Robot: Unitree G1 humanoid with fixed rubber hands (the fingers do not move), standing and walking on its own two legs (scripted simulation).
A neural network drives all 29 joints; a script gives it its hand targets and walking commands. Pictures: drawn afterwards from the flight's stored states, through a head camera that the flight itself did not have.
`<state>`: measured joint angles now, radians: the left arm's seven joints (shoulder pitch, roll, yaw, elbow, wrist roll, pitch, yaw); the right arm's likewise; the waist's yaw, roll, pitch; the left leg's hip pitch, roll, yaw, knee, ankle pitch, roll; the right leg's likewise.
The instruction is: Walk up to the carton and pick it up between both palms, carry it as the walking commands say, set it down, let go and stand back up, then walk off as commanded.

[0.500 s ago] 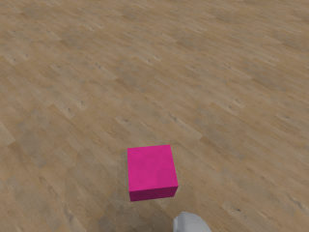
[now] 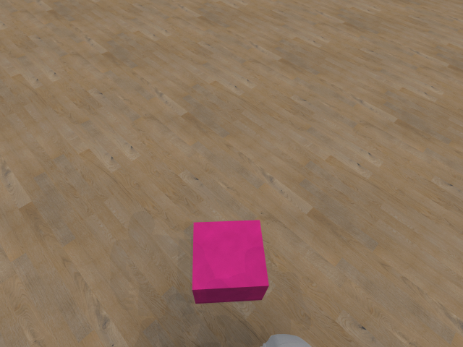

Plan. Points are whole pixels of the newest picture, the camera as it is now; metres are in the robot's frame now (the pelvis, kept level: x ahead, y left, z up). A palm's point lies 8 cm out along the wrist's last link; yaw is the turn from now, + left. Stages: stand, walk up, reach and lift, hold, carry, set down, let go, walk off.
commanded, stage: walk up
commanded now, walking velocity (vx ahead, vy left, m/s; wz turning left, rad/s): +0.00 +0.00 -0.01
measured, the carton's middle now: (227, 261) +0.48 -0.01 -0.66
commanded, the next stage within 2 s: stand in 0.76 s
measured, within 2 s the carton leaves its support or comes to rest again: neither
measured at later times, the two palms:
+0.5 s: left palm out of the picture +0.02 +0.18 -0.13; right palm out of the picture -0.02 -0.26 -0.13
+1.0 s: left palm out of the picture -0.01 +0.16 -0.13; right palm out of the picture -0.03 -0.25 -0.14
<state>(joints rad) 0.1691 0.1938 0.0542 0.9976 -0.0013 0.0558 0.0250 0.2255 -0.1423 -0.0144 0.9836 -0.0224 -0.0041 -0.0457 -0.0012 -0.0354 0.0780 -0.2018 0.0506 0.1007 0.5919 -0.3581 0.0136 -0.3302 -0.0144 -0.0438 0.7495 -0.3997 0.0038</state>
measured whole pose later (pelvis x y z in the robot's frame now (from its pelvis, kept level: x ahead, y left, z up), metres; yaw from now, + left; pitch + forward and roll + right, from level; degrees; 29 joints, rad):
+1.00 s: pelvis +0.01 -0.05 +0.01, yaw +1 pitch -2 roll +0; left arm 0.30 0.13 0.00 1.14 0.00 -0.02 0.03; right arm 0.32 -0.11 -0.01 1.18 -0.01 0.00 -0.04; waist 0.00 0.01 0.03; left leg -0.09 0.10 0.07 0.38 -0.25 -0.07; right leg -0.13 0.04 -0.08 0.37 -0.22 -0.06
